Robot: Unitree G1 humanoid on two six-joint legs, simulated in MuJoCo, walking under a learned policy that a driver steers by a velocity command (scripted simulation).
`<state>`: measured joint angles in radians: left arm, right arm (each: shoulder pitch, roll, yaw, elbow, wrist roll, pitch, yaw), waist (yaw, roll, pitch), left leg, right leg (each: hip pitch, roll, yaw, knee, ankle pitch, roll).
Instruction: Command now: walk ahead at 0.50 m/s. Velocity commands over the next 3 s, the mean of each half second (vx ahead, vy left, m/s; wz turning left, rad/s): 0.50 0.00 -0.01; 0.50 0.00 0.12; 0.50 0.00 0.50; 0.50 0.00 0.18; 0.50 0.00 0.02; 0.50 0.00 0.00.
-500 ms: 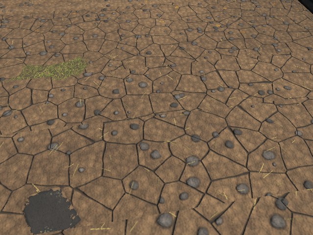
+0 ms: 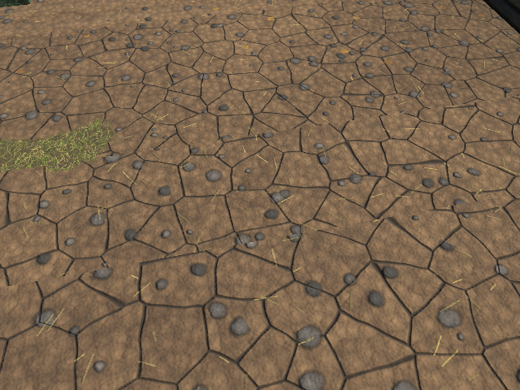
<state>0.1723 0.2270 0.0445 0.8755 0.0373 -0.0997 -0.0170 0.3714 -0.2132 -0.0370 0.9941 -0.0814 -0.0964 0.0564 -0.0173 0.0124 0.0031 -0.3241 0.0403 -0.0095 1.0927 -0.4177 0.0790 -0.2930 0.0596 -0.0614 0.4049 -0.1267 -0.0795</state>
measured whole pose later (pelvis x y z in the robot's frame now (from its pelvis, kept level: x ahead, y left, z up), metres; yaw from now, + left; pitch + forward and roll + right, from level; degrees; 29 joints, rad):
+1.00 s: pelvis +0.58 +0.01 -0.17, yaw +6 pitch +0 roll -3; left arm 0.43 0.19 0.02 0.98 0.08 -0.09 -0.04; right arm 0.26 -0.22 -0.01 0.95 -0.07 -0.08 0.06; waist 0.00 0.04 -0.01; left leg -0.68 0.10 -0.04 0.92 -0.12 0.08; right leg -0.07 0.06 -0.19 0.30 -0.25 -0.06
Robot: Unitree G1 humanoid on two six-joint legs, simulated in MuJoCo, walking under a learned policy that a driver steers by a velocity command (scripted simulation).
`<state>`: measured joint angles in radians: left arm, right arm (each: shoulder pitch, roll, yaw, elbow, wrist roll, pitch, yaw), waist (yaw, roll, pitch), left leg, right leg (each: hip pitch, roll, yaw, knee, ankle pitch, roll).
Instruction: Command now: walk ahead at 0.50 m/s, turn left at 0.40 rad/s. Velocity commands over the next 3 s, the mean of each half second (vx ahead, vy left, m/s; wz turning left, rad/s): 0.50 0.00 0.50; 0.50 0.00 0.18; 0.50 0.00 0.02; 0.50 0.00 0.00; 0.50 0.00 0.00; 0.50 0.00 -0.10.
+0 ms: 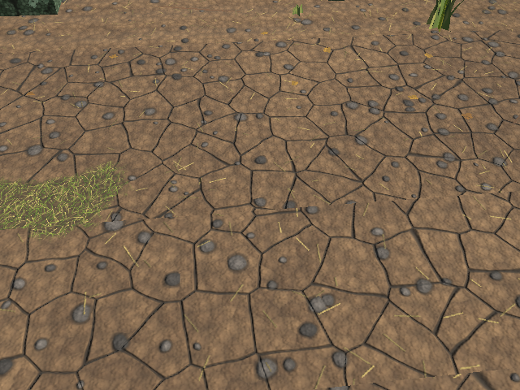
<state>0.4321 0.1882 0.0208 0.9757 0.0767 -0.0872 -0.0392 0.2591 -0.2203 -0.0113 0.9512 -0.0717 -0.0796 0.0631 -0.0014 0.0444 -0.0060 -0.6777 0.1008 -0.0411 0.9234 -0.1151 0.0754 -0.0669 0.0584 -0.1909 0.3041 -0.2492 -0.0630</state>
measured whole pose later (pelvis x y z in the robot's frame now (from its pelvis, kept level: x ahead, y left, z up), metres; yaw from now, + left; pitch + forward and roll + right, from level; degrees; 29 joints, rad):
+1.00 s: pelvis +0.66 +0.09 -0.18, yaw +21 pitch +0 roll -2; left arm 0.40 0.24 0.01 0.99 0.09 -0.07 -0.06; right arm 0.37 -0.21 0.01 0.93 -0.08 -0.06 0.06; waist -0.02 0.01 0.00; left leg -0.81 0.03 -0.07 1.65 -0.22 0.08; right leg -0.23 0.05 -0.11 0.49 -0.26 -0.08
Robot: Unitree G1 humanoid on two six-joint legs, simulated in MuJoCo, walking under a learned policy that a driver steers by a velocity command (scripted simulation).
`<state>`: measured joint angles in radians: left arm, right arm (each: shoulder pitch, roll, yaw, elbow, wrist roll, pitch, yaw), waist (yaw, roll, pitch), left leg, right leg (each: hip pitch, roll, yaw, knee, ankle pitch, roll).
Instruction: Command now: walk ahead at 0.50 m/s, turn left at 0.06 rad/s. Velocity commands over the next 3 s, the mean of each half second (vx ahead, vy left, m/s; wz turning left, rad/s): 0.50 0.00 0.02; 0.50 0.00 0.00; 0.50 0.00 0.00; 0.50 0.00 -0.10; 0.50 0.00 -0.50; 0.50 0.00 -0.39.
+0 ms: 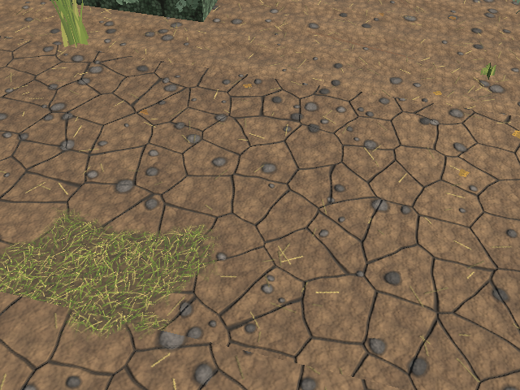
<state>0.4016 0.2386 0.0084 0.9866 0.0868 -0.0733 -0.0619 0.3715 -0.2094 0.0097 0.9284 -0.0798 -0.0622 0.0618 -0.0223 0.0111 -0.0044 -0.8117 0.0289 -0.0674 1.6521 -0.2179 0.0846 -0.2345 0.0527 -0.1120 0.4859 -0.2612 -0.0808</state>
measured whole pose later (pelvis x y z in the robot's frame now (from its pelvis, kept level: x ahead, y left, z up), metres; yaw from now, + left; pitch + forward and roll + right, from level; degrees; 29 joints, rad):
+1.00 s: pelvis +0.64 -0.09 -0.14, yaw -1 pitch +0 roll +7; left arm 0.01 0.19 0.02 0.87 0.05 -0.07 -0.04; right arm 0.72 -0.09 0.00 1.12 -0.04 -0.07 0.00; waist -0.19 -0.09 0.02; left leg 0.02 0.02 0.00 1.07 -0.88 -0.07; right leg -0.37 -0.17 0.00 0.33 0.29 -0.02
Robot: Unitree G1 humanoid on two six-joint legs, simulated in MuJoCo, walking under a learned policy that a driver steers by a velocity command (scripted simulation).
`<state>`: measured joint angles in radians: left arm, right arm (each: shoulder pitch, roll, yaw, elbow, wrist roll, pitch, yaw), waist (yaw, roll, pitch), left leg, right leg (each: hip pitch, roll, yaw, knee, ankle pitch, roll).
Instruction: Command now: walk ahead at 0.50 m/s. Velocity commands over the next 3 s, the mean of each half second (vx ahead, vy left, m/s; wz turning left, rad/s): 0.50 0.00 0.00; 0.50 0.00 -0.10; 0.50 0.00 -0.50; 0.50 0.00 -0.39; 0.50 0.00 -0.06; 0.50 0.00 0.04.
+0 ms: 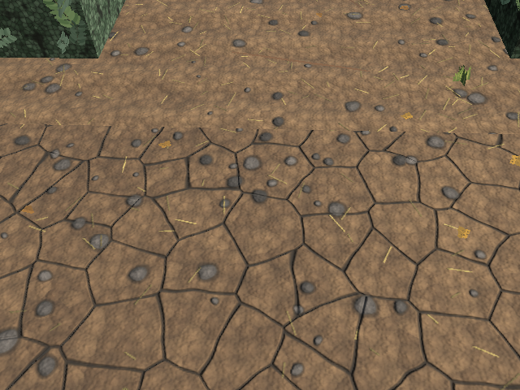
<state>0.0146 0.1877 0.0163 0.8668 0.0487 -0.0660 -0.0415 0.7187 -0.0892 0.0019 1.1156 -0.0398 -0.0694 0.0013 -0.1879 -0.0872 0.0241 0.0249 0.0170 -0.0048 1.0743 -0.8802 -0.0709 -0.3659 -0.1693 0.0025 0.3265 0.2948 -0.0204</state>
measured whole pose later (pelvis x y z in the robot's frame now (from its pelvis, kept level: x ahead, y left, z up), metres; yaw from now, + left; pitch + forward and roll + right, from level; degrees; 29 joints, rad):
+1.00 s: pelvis +0.54 -0.02 -0.04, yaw -4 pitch +4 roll +2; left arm -0.01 0.22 0.06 0.89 -0.02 -0.05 -0.03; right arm 0.37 -0.22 -0.09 1.02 0.01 -0.09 -0.03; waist -0.06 -0.03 -0.02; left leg 0.05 0.00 0.12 0.27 -0.38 -0.01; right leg -0.60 -0.03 -0.02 0.57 -0.04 -0.09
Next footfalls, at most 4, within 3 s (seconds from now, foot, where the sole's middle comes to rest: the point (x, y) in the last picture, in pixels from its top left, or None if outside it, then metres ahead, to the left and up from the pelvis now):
0.48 left None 0.43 0.11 -0.80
1.04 right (281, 304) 0.72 -0.14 -0.80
1.54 left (223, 224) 1.04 -0.02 -0.80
2.04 right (323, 183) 1.14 -0.38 -0.80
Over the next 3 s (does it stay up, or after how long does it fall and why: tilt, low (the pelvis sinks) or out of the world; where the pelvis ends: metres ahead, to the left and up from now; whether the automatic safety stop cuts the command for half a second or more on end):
stays up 1.50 -0.44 -0.02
